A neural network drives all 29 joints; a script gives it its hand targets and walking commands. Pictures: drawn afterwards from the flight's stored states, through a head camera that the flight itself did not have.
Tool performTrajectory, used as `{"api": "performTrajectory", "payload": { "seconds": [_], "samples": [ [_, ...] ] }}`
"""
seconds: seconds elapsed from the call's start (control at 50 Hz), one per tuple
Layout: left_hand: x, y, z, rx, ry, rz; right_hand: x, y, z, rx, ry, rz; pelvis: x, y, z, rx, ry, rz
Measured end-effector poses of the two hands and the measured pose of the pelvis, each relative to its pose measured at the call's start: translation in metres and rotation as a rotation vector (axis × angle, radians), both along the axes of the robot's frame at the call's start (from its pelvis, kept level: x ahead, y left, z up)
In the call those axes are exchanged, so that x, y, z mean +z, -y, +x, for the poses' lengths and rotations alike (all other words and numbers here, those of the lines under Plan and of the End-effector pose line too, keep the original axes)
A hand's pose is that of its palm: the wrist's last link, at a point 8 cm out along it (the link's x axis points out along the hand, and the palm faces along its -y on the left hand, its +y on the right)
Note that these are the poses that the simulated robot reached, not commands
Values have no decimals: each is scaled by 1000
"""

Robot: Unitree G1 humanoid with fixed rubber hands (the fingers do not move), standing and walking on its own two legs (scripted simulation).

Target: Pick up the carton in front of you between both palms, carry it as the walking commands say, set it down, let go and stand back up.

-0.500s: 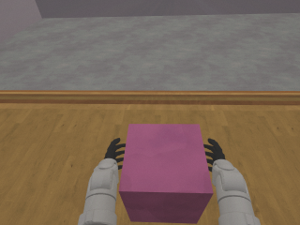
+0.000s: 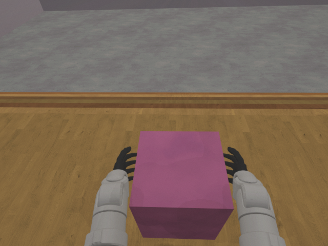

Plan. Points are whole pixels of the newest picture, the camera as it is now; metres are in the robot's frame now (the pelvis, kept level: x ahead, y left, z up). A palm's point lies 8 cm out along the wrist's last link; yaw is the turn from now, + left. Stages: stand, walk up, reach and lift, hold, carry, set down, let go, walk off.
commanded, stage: reach and lift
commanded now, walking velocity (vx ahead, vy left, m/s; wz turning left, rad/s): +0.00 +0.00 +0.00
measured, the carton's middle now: (178, 187) +0.30 +0.00 -0.04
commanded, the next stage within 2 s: hold in 0.38 s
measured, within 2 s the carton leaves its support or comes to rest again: neither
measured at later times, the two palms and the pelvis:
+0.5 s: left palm (118, 173) +0.29 +0.15 +0.04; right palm (241, 174) +0.29 -0.15 +0.04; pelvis +0.01 +0.00 +0.00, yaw +0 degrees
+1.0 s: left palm (117, 175) +0.28 +0.15 +0.05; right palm (242, 176) +0.28 -0.15 +0.05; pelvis -0.01 +0.00 +0.00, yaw +0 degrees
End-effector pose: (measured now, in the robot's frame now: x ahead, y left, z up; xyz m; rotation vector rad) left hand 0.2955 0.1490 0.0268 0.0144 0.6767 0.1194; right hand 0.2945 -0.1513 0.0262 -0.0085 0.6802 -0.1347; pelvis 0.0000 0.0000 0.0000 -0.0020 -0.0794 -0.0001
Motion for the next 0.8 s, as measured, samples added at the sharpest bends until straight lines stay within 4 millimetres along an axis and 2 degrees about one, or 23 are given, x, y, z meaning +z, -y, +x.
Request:
{"api": "performTrajectory", "payload": {
  "seconds": [0.34,0.56,0.8],
  "samples": [
    [7,-1,0,-14,-3,16,6,-1,-1,11,-3,-17,3,-1,10,-2,16,1],
    [23,-1,-10,-9,32,15,23,-2,-10,14,32,-17,5,-1,7,-6,42,1],
    [20,-1,-18,0,8,1,20,-1,-17,2,8,-1,2,-1,-7,-5,61,1]
  ]
}}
